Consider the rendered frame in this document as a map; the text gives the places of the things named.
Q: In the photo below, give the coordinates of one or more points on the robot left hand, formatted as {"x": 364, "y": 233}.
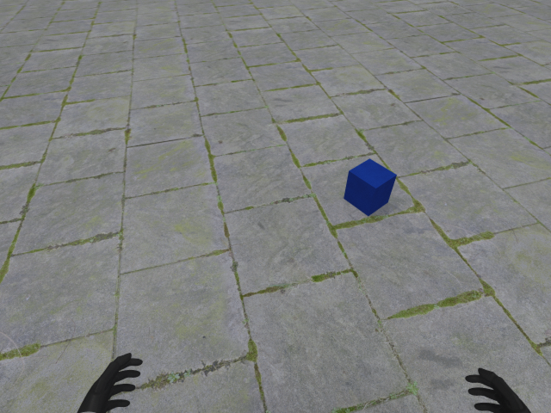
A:
{"x": 97, "y": 398}

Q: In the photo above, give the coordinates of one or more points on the robot right hand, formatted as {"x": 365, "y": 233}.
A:
{"x": 508, "y": 400}

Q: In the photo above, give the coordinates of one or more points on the carton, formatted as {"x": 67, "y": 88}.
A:
{"x": 369, "y": 186}

